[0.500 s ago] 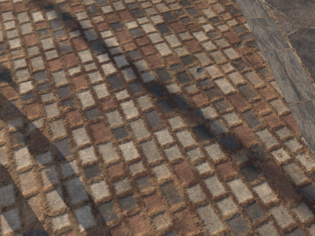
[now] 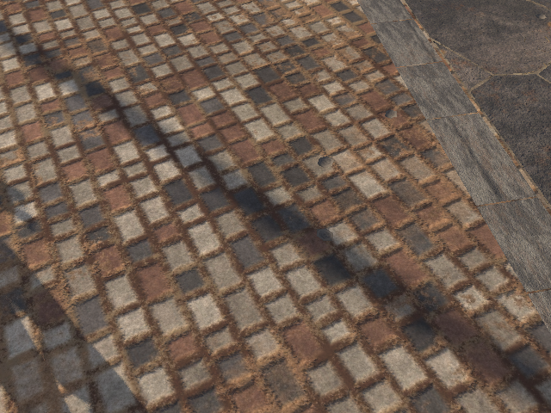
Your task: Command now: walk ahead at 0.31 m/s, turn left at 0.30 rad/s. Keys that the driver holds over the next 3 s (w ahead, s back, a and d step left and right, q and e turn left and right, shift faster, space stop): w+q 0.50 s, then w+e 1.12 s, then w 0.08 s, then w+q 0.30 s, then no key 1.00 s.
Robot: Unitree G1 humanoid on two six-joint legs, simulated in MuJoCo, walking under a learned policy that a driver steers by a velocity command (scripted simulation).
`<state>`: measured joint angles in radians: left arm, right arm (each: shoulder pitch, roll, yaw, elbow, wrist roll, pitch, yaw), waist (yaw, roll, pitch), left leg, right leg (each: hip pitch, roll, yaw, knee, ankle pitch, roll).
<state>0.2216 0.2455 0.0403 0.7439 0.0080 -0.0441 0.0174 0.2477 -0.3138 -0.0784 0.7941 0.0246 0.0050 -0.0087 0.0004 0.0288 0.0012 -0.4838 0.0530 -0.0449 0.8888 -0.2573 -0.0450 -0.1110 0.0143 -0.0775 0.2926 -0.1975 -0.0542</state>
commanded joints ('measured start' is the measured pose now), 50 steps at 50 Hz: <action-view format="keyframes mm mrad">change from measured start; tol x32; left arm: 1 4 193 63 -31 -6 -29 5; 35 -308 112 14 -136 -28 -77 -84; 42 187 302 84 -44 -26 -57 -75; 50 16 175 49 -93 -20 -42 -33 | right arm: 1 -97 -72 -13 -90 -1 -31 7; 11 -168 -47 10 -165 5 -30 50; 15 270 -227 -80 -64 15 -19 26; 50 15 -87 24 -176 -47 -113 5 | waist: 1 47 -125 55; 13 -20 -91 38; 16 -81 338 -200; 35 -85 45 93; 42 30 -319 -381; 50 -22 -59 -16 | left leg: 1 -216 45 -31 -48 33 5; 14 335 -77 175 -320 22 153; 17 762 308 -747 -685 -332 407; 24 376 125 -246 -696 308 315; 35 530 162 -73 -697 374 228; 40 555 114 41 -193 1032 151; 42 -107 -149 -5 455 -272 41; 50 -122 37 -43 159 -59 5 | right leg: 1 121 -325 238 -210 -206 -154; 12 74 -334 -1 -85 -25 -99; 14 -50 -253 -120 260 316 -35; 17 -744 -16 150 1049 -367 84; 30 -486 -62 62 306 379 100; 37 -506 -22 54 195 231 -19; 40 -109 56 18 199 187 -96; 42 526 -343 826 134 -13 -366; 50 -81 -163 444 -90 263 -263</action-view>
